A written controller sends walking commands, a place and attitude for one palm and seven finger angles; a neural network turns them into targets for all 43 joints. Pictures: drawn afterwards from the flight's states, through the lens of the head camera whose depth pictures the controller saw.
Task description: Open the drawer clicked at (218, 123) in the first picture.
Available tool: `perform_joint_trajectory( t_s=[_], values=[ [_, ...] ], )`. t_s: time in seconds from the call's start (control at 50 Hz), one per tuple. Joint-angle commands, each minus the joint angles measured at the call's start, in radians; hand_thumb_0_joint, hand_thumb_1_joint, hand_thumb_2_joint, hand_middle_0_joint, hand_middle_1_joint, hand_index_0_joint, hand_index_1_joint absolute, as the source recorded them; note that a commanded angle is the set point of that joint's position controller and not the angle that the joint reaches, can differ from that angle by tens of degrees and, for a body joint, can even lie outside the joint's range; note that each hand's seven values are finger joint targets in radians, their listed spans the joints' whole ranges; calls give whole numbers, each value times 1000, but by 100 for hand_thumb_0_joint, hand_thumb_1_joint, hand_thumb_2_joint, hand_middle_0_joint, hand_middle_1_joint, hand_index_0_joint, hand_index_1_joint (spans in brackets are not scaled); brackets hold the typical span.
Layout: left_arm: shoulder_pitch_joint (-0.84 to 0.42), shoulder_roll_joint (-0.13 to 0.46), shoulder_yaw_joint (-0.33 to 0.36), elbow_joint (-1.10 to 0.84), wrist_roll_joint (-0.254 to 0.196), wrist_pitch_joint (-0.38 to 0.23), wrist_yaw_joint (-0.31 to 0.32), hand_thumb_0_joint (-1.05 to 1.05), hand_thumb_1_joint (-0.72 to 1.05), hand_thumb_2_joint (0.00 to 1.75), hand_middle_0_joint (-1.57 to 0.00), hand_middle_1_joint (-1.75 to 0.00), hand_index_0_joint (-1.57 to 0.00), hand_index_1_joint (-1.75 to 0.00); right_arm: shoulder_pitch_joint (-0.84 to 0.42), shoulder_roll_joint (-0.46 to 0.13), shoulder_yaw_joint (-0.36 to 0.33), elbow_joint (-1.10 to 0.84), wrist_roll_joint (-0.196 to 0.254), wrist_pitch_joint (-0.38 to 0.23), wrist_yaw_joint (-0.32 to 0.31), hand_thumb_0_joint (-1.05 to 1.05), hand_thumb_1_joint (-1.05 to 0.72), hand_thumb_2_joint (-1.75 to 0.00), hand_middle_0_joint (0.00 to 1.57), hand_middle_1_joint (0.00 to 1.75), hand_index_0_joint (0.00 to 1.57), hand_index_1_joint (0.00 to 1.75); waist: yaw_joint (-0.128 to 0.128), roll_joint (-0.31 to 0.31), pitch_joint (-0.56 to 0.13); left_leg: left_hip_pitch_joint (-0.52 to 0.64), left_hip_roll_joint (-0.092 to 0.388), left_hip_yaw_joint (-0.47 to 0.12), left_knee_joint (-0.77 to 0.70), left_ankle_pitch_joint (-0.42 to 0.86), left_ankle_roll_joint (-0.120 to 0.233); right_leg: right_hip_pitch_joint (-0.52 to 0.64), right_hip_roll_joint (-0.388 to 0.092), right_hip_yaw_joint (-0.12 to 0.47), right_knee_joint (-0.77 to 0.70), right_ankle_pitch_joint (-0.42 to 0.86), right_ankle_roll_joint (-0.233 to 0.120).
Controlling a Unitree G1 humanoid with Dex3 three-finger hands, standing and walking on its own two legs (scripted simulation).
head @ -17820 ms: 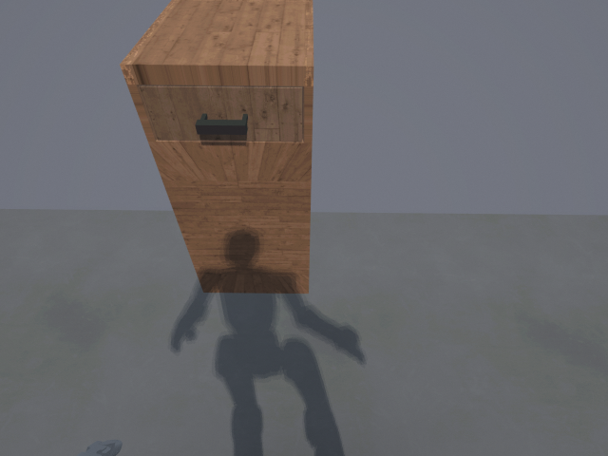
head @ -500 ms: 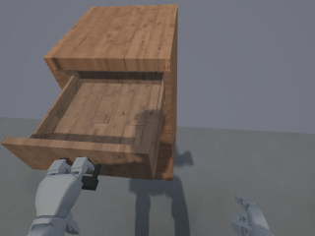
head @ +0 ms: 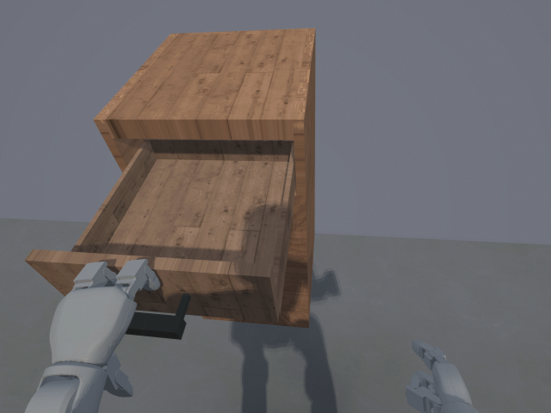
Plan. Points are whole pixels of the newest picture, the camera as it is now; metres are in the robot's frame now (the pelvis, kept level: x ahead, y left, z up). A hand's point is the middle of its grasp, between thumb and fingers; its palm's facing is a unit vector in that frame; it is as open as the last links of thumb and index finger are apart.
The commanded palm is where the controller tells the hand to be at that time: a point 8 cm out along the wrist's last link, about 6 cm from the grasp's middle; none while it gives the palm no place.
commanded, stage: lift the hand off the handle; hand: left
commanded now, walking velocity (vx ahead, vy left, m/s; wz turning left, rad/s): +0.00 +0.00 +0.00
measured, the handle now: (149, 310) +0.24 +0.23 +0.03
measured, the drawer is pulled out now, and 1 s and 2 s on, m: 0.30 0.30 0.30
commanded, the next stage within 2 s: draw the hand back to the body in 0.84 s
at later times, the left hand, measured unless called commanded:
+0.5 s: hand (101, 294) +0.21 +0.23 +0.14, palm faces +0.13 -0.10 -0.99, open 13.8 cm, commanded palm +0.17 +0.23 +0.20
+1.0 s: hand (93, 283) +0.20 +0.23 +0.17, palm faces +0.11 -0.11 -0.99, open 13.8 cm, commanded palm +0.17 +0.23 +0.23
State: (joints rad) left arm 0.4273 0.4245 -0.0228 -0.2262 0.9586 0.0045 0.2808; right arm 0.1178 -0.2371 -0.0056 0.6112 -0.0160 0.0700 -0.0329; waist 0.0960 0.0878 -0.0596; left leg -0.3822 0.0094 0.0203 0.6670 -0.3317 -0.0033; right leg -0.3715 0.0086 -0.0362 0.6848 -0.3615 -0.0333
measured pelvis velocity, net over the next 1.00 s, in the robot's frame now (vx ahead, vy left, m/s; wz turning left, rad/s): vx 0.00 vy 0.00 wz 0.01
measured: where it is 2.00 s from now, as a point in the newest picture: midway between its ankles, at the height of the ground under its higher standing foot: outside the picture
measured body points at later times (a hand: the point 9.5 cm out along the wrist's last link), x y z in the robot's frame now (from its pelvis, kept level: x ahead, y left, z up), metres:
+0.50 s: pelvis +0.01 +0.01 +0.02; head -0.01 -0.04 +0.46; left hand +0.19 +0.24 +0.19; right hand +0.24 -0.17 -0.07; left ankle +0.01 +0.12 -0.72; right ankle +0.00 -0.10 -0.72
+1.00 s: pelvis +0.00 +0.00 +0.02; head -0.01 -0.05 +0.47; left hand +0.19 +0.23 +0.22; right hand +0.24 -0.19 -0.06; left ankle +0.01 +0.12 -0.72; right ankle +0.00 -0.10 -0.72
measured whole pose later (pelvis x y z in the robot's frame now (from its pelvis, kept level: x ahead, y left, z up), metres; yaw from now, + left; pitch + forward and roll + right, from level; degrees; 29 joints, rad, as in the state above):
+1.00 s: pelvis +0.00 +0.00 +0.02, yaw +1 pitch -3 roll +0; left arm 0.36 0.54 0.06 -0.53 0.79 0.09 -0.06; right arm 0.09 -0.27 0.05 0.56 0.03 0.08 0.01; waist 0.11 0.13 -0.01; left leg -0.17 0.01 0.01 0.45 -0.23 0.00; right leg -0.15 0.01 -0.05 0.45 -0.25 -0.02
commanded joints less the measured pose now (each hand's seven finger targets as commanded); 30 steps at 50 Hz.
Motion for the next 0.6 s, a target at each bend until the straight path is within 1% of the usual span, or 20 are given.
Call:
perform_joint_trajectory(
  t_s=[0.0, 0.02, 0.06, 0.08, 0.12, 0.16, 0.24, 0.26, 0.28, 0.3, 0.34, 0.36, 0.4, 0.44, 0.46, 0.48, 0.5, 0.54, 0.56, 0.58],
  values=[
    [-88, 172, 132, -277, -22, 30, 0, 0, -50, 30, -30, -120, -30, -120, -176, -82, -20, -183, 3, -48, -4, 0, -90, -90, 20, 30, 20, 30, 11, -59, -130, 145, -32, -1, -104, 201, 32, 45, -2, 37, -181, 208, 13],
    [-115, 175, 124, -301, -23, 32, -13, 0, -50, 30, -30, -120, -30, -120, -174, -84, -15, -186, 1, -45, -2, 0, -90, -90, 20, 30, 20, 30, 3, -76, -117, 149, -31, -3, -111, 204, 33, 44, -4, 33, -187, 210, 16],
    [-98, 173, 123, -322, -29, 40, -37, 0, -50, 30, -30, -120, -30, -120, -183, -87, -11, -194, 2, -43, -2, 0, -90, -90, 20, 30, 20, 30, 12, -45, -120, 172, -27, -4, -125, 224, 30, 65, -4, 34, -201, 221, 12],
    [-92, 185, 132, -340, -29, 38, -46, 0, -50, 30, -30, -120, -30, -120, -170, -86, -8, -193, 2, -42, 2, 0, -90, -90, 20, 30, 20, 30, 13, -57, -121, 176, -23, -3, -131, 230, 30, 70, -6, 28, -202, 217, 15],
    [-108, 164, 105, -364, -29, 44, -68, 0, -50, 30, -30, -120, -30, -120, -172, -89, -6, -198, 3, -35, 7, 0, -90, -90, 20, 30, 20, 30, 9, -60, -94, 186, -20, -6, -146, 242, 30, 71, -2, 17, -212, 221, 15],
    [-119, 169, 114, -367, -34, 52, -85, 0, -50, 30, -30, -120, -30, -120, -190, -88, -2, -199, 8, -32, 9, 0, -90, -90, 20, 30, 20, 30, 11, -45, -75, 200, -13, -11, -159, 245, 27, 79, 2, 21, -231, 210, 9],
    [-143, 172, 98, -393, -24, 70, -117, 0, -50, 30, -30, -120, -30, -120, -178, -87, 1, -196, 10, -21, 19, 0, -90, -90, 20, 30, 20, 30, 16, -53, -90, 224, -10, -8, -186, 286, 26, 117, 1, 6, -239, 239, 11],
    [-123, 167, 102, -408, -33, 81, -129, 0, -50, 30, -30, -120, -30, -120, -207, -88, 7, -207, 18, -23, 24, 0, -90, -90, 20, 30, 20, 30, 19, -34, -97, 232, -3, -16, -190, 291, 23, 133, 5, 12, -244, 242, 5],
    [-121, 157, 77, -422, -36, 87, -142, 0, -50, 30, -30, -120, -30, -120, -186, -84, 12, -210, 16, -21, 28, 0, -90, -90, 20, 30, 20, 30, 21, -37, -106, 232, -6, -8, -200, 291, 27, 144, -3, 1, -243, 238, 10],
    [-139, 194, 112, -412, -41, 93, -147, 0, -50, 30, -30, -120, -30, -120, -194, -88, 9, -200, 20, -15, 25, 0, -90, -90, 20, 30, 20, 30, 19, -47, -82, 229, -4, -6, -210, 289, 24, 155, 1, 6, -257, 247, 10],
    [-151, 191, 104, -422, -34, 105, -162, 0, -50, 30, -30, -120, -30, -120, -199, -90, 15, -206, 19, -8, 27, 0, -90, -90, 20, 30, 20, 30, 23, -54, -80, 236, -6, -4, -219, 298, 25, 166, -1, 6, -264, 256, 13],
    [-139, 191, 118, -434, -48, 116, -172, 0, -50, 30, -30, -120, -30, -120, -235, -88, 21, -217, 28, -13, 30, 0, -90, -90, 20, 30, 20, 30, 23, -28, -71, 242, 2, -14, -222, 299, 23, 173, 5, 13, -271, 262, 6],
    [-123, 232, 153, -434, -60, 116, -185, 0, -50, 30, -30, -120, -30, -120, -210, -94, 19, -209, 28, -7, 28, 0, -90, -90, 20, 30, 20, 30, 28, -51, -78, 241, -1, -4, -232, 313, 23, 203, -1, 8, -276, 282, 12],
    [-160, 224, 136, -484, -67, 118, -198, 0, -50, 30, -30, -120, -30, -120, -212, -95, 22, -219, 28, -4, 30, 0, -90, -90, 20, 30, 20, 30, 23, -40, -88, 257, -3, -5, -238, 321, 24, 206, -5, 7, -284, 293, 17],
    [-133, 234, 162, -483, -85, 126, -203, 0, -50, 30, -30, -120, -30, -120, -250, -95, 26, -229, 38, -10, 31, 0, -90, -90, 20, 30, 20, 30, 23, -27, -74, 257, 5, -12, -233, 310, 23, 203, 3, 17, -291, 280, 12],
    [-150, 219, 136, -496, -80, 120, -213, 0, -50, 30, -30, -120, -30, -120, -216, -93, 27, -218, 29, -9, 33, 0, -90, -90, 20, 30, 20, 30, 20, -31, -90, 259, 0, -6, -241, 318, 23, 208, -6, 4, -289, 275, 14],
    [-147, 212, 130, -504, -90, 119, -219, 0, -50, 30, -30, -120, -30, -120, -220, -94, 23, -220, 32, -9, 34, 0, -90, -90, 20, 30, 20, 30, 17, -29, -72, 266, 3, -6, -243, 326, 23, 204, -4, 1, -295, 284, 15],
    [-115, 262, 180, -521, -99, 120, -223, 0, -50, 30, -30, -120, -30, -120, -211, -107, 21, -230, 33, -8, 33, 0, -90, -90, 20, 30, 20, 30, 28, -42, -95, 270, 2, -4, -243, 344, 23, 231, -7, 6, -296, 319, 20],
    [-96, 269, 204, -525, -117, 131, -226, 0, -50, 30, -30, -120, -30, -120, -251, -107, 29, -238, 42, -13, 34, 0, -90, -90, 20, 30, 20, 30, 30, -22, -88, 268, 5, -12, -240, 333, 21, 234, -1, 19, -304, 320, 16],
    [-123, 266, 190, -526, -103, 127, -235, 0, -50, 30, -30, -120, -30, -120, -219, -101, 30, -221, 33, -8, 37, 0, -90, -90, 20, 30, 20, 30, 22, -38, -79, 262, 3, -4, -245, 333, 20, 225, -10, 5, -302, 303, 18]
  ],
)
